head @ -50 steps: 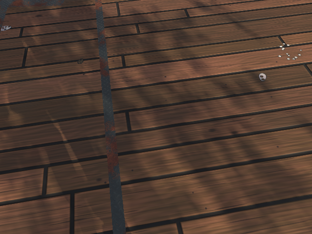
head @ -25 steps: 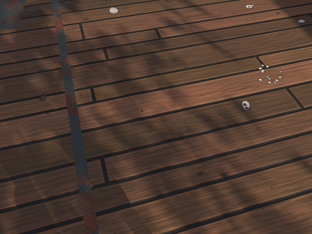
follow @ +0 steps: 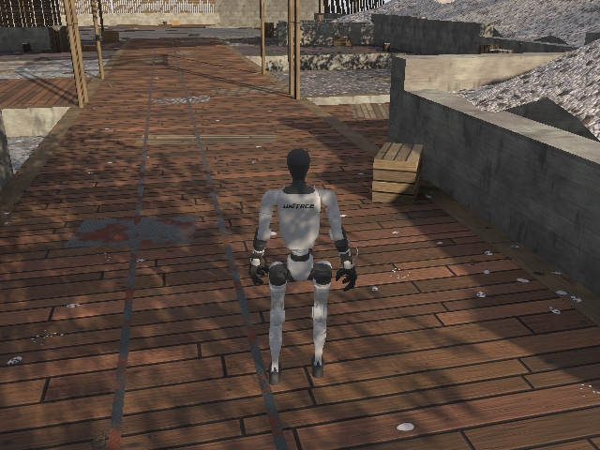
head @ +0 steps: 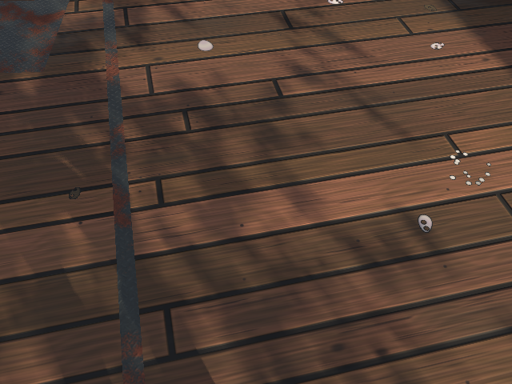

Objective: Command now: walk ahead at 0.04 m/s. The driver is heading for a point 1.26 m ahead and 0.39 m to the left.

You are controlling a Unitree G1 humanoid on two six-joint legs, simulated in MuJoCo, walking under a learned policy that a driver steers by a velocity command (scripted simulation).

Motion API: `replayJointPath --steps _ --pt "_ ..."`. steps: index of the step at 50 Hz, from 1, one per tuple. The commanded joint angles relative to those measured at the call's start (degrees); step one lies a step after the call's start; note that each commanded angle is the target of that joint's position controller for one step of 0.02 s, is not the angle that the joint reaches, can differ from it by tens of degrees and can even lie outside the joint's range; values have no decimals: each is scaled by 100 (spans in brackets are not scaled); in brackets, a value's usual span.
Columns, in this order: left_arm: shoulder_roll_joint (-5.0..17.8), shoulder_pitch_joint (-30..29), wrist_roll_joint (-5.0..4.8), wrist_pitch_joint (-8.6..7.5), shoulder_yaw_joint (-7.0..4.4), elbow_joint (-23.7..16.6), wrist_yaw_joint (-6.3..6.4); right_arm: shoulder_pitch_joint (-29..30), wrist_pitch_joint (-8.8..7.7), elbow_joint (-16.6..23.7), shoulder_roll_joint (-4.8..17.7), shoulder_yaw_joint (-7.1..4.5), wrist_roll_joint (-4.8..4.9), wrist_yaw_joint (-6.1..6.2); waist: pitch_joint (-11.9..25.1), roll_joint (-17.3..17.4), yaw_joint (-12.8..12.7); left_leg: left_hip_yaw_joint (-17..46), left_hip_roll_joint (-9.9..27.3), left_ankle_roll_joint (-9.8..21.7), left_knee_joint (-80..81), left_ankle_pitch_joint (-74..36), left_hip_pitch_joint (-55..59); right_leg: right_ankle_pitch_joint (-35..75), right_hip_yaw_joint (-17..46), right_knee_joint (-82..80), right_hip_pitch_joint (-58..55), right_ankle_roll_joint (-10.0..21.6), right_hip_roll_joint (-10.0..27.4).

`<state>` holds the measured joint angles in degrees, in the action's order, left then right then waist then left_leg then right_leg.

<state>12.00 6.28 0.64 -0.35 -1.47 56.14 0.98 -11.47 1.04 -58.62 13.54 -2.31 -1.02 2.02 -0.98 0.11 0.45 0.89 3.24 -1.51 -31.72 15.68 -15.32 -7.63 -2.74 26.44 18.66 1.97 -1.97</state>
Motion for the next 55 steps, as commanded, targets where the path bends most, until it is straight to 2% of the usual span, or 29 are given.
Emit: replayJointPath --steps 1,3,5,9,16,27,55 --pt "679 -109 17 -37 -140 -245 62 -28 -143 74 598 -85 3 1 -147 646 -125 272 200 315 1291 1071 -733 -887 417 -455 -686 -15 361" --pt "683 23 -3 -27 -146 -119 76 18 -239 52 575 -82 28 -9 -75 483 -124 203 139 174 1184 377 -473 -392 398 -328 -737 80 369" --pt "638 48 -18 -36 -140 -40 55 -167 -281 -34 556 -71 60 -9 88 299 -55 139 98 176 1011 -187 -149 42 396 -279 -748 122 391" --pt "644 3 -50 -24 -143 65 34 -276 -254 -111 561 -56 75 0 242 124 10 67 52 218 852 -813 122 661 371 -153 -866 116 400" --pt "701 49 -71 49 -150 269 70 -287 -207 -177 524 -32 85 -2 254 -1 0 -5 4 222 815 -1204 247 1045 374 -54 -1027 102 416" --pt "727 7 -75 106 -160 474 114 -328 -166 -266 443 -5 74 15 104 41 -28 -82 -57 202 918 -978 250 860 388 -94 -1042 68 425" --pt "553 322 -78 102 -121 729 147 -904 -201 -422 227 71 75 73 -146 1 -58 -157 -129 180 1037 -249 31 144 410 -243 -843 37 397"
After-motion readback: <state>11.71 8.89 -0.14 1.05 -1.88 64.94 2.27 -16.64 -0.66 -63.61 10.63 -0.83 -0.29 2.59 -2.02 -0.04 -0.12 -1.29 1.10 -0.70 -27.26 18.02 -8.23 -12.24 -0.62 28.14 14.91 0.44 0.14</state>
